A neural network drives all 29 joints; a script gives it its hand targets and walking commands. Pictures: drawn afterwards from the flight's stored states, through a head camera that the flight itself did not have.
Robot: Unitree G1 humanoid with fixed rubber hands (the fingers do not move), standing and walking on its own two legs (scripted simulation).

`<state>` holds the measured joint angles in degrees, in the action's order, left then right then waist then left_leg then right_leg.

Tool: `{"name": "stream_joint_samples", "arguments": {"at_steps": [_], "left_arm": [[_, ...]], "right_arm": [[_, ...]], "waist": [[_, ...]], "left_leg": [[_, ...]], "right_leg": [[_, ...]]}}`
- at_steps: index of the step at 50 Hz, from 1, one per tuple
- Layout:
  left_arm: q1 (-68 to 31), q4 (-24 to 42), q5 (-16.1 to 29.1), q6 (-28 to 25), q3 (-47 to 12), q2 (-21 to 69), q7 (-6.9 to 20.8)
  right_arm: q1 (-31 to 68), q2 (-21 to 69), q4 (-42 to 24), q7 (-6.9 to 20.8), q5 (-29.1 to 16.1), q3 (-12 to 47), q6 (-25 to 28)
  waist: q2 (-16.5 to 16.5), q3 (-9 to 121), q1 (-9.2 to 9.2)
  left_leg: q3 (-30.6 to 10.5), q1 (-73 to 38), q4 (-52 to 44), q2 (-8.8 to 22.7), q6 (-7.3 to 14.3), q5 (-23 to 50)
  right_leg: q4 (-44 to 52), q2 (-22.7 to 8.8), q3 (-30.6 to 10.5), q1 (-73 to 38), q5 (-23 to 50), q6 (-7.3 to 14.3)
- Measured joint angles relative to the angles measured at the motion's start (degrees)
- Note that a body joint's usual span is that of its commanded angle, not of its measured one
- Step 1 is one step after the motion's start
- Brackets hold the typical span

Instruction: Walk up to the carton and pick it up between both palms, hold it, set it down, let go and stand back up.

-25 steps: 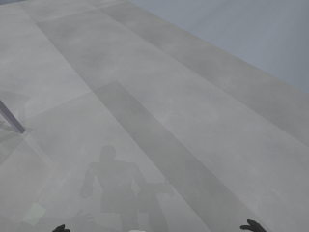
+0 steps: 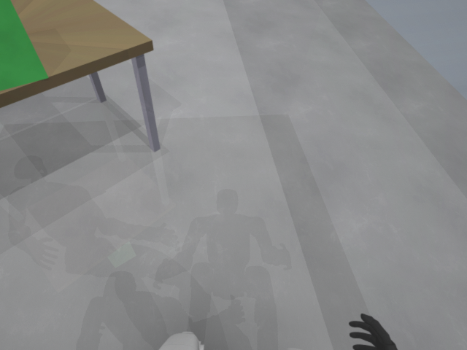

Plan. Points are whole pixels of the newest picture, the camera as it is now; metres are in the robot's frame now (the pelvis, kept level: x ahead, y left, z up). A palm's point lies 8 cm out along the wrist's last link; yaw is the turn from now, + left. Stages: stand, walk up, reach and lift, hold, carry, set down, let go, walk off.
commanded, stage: walk up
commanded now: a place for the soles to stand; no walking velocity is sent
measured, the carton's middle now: out of the picture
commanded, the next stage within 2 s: none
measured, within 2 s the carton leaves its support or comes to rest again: neither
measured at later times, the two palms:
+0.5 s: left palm (62, 312) +0.18 +0.30 -0.08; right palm (317, 230) +0.37 -0.19 -0.11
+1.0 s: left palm (18, 247) +0.30 +0.44 -0.10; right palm (231, 155) +0.58 +0.02 -0.10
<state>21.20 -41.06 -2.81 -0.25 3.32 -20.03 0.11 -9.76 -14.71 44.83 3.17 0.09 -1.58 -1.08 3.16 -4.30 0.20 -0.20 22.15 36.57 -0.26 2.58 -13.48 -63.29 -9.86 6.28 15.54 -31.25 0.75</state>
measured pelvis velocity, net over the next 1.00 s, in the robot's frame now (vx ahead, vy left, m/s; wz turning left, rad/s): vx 0.39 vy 0.20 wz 0.68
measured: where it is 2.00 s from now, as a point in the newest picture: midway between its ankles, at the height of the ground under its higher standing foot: (116, 253)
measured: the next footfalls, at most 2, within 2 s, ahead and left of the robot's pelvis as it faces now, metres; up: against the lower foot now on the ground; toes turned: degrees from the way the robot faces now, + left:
right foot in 0.34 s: +0.31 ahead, -0.06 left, +0.00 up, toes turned +11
left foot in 0.78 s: +0.42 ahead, +0.31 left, +0.00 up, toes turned +35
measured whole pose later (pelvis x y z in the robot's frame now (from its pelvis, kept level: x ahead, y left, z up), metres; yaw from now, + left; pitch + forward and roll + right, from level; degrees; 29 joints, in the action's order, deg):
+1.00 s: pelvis +0.39 +0.20 +0.01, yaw +39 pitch -2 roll -1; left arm 21.0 -37.8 -2.3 -2.3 1.0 -14.3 0.6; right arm -18.7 -13.0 45.7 0.5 1.0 -3.5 0.4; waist 1.1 -4.3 -2.9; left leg -1.5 17.2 30.1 -5.2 4.9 -10.8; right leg -64.2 -6.2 1.8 24.8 -24.8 1.2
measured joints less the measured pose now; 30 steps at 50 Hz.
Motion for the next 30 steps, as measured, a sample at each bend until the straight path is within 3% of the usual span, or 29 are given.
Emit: {"name": "stream_joint_samples", "arguments": {"at_steps": [3, 9, 14, 17, 19, 20, 23, 27, 30], "left_arm": [[-1.75, 2.71, 0.52, -1.56, -1.13, 1.17, 0.34], [-3.05, 3.32, 0.46, -1.23, -2.60, 3.45, -0.27], [-3.18, 2.70, 0.44, -1.13, -2.72, 4.15, -1.05], [-2.39, 3.48, 0.03, -2.15, -2.38, 3.96, -1.92], [-2.30, 3.57, -0.32, -2.88, -2.23, 4.80, -2.81], [-2.04, 3.44, -0.20, -2.96, -2.32, 4.97, -3.28], [-0.48, 1.97, 0.67, -3.58, -2.11, 5.55, -3.92], [2.73, -1.02, 0.63, -5.51, -2.05, 6.14, -3.46], [5.28, -2.71, 0.33, -5.99, -2.03, 6.27, -2.82]], "right_arm": [[-4.81, -0.24, 0.50, -1.04, 0.20, -0.43, -0.14], [-11.06, -0.75, 0.17, 0.05, 1.52, -1.52, 0.54], [-13.28, -0.25, 0.16, 0.36, 1.84, -0.87, 0.78], [-14.13, -0.12, 0.18, 0.45, 1.84, -0.24, 0.95], [-13.23, -0.52, 0.48, 0.38, 2.22, -0.26, 0.87], [-12.59, -0.42, 0.37, 0.21, 2.73, -0.32, 0.56], [-10.58, -0.98, -0.43, 0.28, 4.06, -0.45, 0.11], [-7.61, -2.69, -0.98, 1.25, 3.86, -0.75, 0.29], [-4.51, -2.32, -0.89, 1.62, 3.56, -0.29, 0.04]], "waist": [[0.69, -0.11, -1.54], [0.48, 1.14, -4.36], [-0.57, 3.15, -4.70], [-1.05, 4.43, -3.72], [-3.63, 4.35, -2.17], [-4.20, 4.18, -1.75], [-4.78, 3.19, -0.28], [-5.94, 1.77, 1.10], [-5.87, 0.69, 1.44]], "left_leg": [[-2.14, -4.82, -6.39, -2.24, 0.73, 1.79], [-6.46, -9.92, -9.73, -6.21, 2.05, 0.29], [-9.93, -12.92, -8.17, -8.18, 2.23, -4.26], [-11.86, -13.52, -3.01, -9.46, 2.04, -9.66], [-11.92, -10.33, 7.17, -8.65, 0.12, -14.15], [-9.98, -7.56, 13.83, -8.12, -1.19, -15.32], [-4.08, 0.44, 26.56, -5.29, -4.13, -11.23], [-3.42, 9.29, 28.01, -0.65, -5.74, -1.67], [-3.02, 13.25, 22.66, 2.02, -5.90, 3.25]], "right_leg": [[0.64, 2.35, -2.25, 7.56, 4.97, 0.33], [11.11, 3.59, -4.08, 16.00, 11.86, -0.67], [22.61, 6.17, -3.73, 13.93, 19.28, -0.50], [30.33, 8.26, -2.98, 7.82, 20.77, 0.69], [28.21, 9.31, -1.06, 7.01, 18.46, 1.09], [27.54, 9.00, -0.11, 6.17, 17.14, 1.10], [31.22, 7.10, 1.70, 0.85, 16.11, 0.74], [37.98, 5.23, 4.60, -6.41, 16.35, -0.79], [40.21, 4.05, 6.82, -10.68, 14.95, -1.74]]}}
